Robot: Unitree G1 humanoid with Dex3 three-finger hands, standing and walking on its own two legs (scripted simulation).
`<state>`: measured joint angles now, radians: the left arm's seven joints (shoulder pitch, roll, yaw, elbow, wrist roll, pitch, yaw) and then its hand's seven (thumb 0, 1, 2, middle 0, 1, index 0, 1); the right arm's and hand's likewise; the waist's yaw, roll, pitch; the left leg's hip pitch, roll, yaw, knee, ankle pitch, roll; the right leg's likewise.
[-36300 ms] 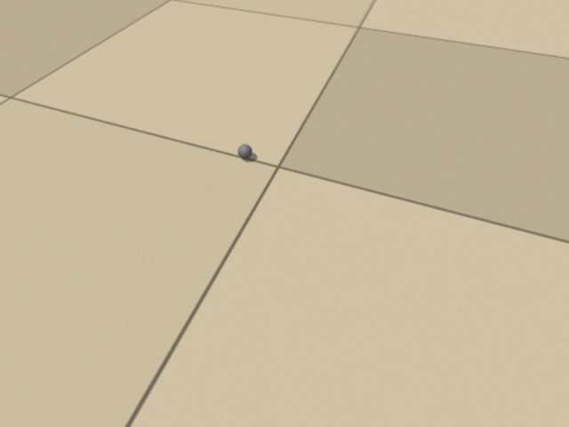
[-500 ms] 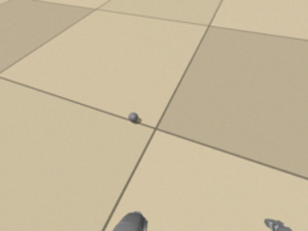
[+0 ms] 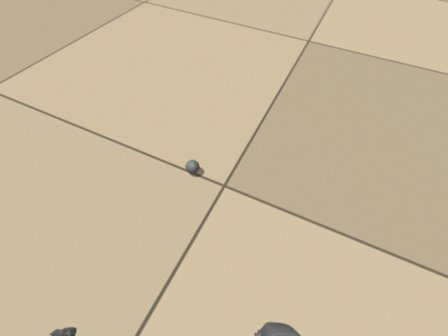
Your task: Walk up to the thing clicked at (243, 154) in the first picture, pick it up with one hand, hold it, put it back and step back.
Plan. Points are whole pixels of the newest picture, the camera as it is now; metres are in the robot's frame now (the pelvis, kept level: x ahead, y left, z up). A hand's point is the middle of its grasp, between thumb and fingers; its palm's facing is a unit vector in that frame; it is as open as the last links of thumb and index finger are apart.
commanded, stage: step back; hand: left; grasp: from above
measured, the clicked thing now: (192, 166) +1.04 +0.17 -0.73
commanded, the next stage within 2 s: stand in 0.52 s
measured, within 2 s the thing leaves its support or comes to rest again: neither
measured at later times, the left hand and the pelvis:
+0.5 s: hand out of the picture +0.14 +0.27 -0.15, palm faces +0.06 -0.93 -0.37, open 7.4 cm; pelvis +0.04 +0.00 -0.01, yaw +2 degrees
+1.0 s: hand out of the picture +0.11 +0.24 -0.14, palm faces +0.01 -0.94 -0.34, open 7.4 cm; pelvis +0.04 -0.01 +0.01, yaw +2 degrees
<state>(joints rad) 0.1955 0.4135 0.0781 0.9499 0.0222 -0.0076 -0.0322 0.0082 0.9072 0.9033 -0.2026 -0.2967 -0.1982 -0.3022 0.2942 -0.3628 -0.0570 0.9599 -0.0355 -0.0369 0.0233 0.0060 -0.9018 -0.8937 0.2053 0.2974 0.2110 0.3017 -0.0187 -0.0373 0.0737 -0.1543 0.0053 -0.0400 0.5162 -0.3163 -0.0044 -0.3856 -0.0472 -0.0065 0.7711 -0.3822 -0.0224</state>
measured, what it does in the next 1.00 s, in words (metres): steps on the spot: right foot, then left foot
